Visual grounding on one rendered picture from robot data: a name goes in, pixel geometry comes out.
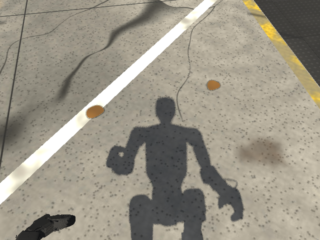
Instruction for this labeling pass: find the robot left hand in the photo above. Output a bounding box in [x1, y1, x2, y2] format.
[15, 214, 76, 240]

